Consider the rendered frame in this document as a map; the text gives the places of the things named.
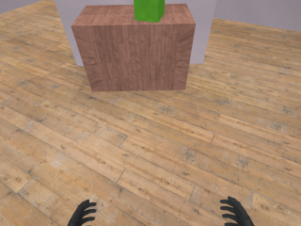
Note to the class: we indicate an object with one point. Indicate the right robot hand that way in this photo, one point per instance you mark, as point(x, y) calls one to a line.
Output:
point(240, 214)

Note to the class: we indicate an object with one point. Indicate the pedestal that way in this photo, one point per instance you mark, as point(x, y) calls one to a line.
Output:
point(120, 53)

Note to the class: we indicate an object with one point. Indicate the left robot hand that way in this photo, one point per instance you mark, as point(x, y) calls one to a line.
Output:
point(77, 218)

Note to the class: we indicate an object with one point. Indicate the carton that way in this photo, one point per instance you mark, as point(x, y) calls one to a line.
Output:
point(149, 10)

